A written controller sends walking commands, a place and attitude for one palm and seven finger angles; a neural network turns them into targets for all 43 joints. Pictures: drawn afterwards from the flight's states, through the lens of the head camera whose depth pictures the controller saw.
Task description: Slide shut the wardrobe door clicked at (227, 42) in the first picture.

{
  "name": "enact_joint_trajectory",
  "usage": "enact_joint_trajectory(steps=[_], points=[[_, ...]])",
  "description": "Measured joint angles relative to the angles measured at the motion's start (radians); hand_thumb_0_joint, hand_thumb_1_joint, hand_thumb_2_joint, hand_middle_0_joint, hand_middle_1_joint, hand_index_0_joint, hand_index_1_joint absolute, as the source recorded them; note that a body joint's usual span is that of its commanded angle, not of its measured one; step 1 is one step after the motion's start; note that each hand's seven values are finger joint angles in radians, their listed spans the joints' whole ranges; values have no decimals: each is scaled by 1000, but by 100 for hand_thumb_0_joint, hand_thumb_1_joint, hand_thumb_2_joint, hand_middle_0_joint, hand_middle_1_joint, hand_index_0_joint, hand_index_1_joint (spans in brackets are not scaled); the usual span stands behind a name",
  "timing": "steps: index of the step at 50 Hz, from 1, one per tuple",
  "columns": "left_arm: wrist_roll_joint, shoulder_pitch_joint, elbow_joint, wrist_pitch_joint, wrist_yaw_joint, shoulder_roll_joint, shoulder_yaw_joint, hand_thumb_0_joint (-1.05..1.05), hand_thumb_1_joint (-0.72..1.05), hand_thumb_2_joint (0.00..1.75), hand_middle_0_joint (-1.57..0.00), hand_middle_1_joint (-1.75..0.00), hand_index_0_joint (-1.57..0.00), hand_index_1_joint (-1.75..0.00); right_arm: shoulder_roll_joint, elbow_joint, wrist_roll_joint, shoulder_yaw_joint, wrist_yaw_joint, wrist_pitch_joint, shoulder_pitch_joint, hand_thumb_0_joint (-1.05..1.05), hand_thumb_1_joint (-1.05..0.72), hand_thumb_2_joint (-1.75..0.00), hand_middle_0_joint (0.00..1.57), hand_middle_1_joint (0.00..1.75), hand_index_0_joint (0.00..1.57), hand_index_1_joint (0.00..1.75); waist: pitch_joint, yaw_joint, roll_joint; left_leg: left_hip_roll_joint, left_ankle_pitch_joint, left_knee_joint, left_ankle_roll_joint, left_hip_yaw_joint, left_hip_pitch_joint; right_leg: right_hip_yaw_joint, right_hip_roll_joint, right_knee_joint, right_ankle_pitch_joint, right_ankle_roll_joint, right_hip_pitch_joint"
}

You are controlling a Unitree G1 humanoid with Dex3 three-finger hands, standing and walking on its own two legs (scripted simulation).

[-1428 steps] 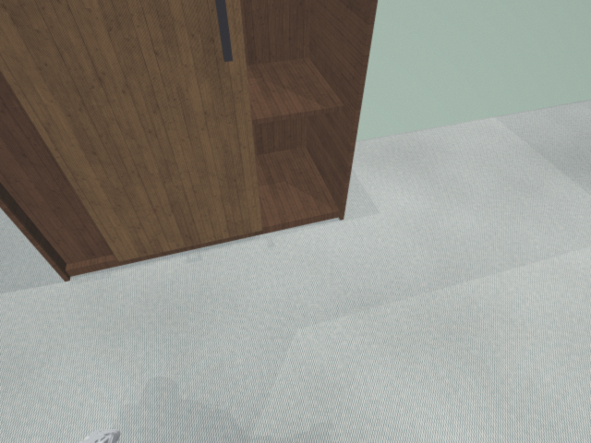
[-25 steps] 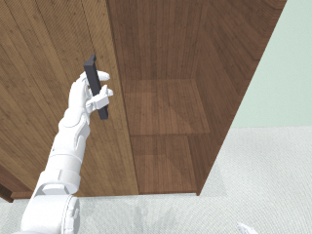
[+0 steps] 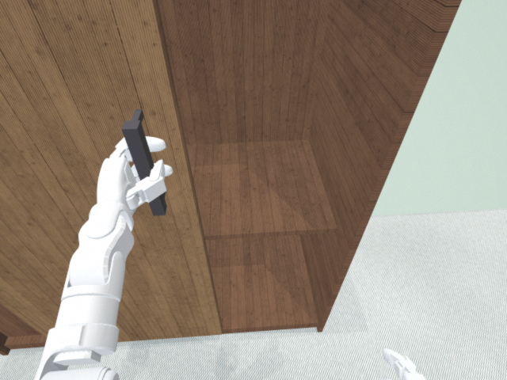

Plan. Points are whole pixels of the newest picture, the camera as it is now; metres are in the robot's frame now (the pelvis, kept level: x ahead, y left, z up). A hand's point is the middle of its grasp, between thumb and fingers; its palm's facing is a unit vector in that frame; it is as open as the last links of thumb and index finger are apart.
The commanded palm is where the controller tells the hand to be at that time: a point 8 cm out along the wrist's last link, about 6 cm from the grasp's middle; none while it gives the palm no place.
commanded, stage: tug the door sideways, standing still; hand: left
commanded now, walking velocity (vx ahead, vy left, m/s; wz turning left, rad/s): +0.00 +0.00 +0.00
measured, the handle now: (149, 165) +0.42 +0.19 +0.14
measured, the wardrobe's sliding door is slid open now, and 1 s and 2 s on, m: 0.37 0.30 0.17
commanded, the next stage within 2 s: step sideways, sliding the door along in 0.62 s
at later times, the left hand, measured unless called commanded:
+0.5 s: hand (168, 179) +0.38 +0.15 +0.15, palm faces +0.18 -0.98 -0.01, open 5.6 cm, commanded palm +0.35 +0.14 +0.15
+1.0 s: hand (199, 181) +0.38 +0.10 +0.14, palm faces +0.06 -0.99 -0.13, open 5.8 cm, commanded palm +0.36 +0.14 +0.15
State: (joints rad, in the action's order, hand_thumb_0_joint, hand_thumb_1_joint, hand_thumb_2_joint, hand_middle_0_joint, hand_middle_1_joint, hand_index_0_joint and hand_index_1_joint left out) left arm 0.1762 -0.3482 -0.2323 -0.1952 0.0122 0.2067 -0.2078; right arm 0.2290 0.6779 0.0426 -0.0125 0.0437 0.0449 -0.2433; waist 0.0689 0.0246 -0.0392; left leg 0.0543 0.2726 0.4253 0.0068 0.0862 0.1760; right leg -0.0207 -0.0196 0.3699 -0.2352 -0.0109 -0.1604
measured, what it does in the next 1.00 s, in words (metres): stands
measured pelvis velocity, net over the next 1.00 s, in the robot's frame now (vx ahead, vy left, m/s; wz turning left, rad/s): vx -0.03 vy -0.01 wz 0.01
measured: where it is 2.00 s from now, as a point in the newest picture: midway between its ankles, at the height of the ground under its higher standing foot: outside the picture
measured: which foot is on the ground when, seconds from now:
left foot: down 0.00-1.00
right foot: down 0.00-1.00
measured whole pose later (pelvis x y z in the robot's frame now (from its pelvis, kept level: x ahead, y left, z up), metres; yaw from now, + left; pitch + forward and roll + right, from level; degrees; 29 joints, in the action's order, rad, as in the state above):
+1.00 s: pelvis -0.03 -0.01 -0.02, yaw +0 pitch -1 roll +0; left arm 0.12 -0.62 -0.55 0.03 -0.09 0.21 -0.01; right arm 0.22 0.74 0.02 -0.03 0.11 0.05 -0.23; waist -0.02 -0.01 -0.05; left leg 0.07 0.34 0.64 0.02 0.07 0.29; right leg -0.03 -0.02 0.63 -0.33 -0.03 -0.29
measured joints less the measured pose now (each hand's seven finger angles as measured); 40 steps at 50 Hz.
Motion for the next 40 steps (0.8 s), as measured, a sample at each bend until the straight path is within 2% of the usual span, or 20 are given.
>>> enact_joint_trajectory(steps=[7,13,23,37,40], points=[[-16,-63,-8,-42,-24,-36,51,2,76,82,-33,-140,-39,-140,6,26,-6,7,14,-11,27,1,-90,-90,20,30,20,30,-13,-30,3,-11,10,26,-1,-41,18,-40,11,14,-19,1,5],[-39,-126,-72,-30,-68,-66,80,2,75,84,-34,-140,-40,-140,-1,39,-12,6,13,-6,51,1,-90,-90,20,30,20,30,-20,-43,-5,-23,5,43,-2,-64,41,-63,22,35,-25,2,-10],[-49,-212,-191,27,-118,-87,122,1,77,83,-33,-140,-35,-140,-24,60,-14,-7,-1,27,40,1,-90,-90,20,30,20,30,-34,-46,-8,-33,-1,73,-6,-81,72,-79,33,70,-29,4,-35],[-52,-314,-319,105,-189,-125,203,1,78,81,-36,-140,-32,-140,-22,120,-17,1,-24,76,-1,1,-90,-90,20,30,20,30,-48,-40,-8,-43,-16,96,-11,-87,117,-85,45,100,-19,8,-80],[-71,-306,-344,161,-137,-78,196,0,74,81,-38,-140,-34,-140,-18,112,-24,-23,-2,55,17,1,-90,-90,20,30,20,30,-46,-34,-1,-34,-17,92,-15,-55,117,-52,37,114,-15,10,-103]])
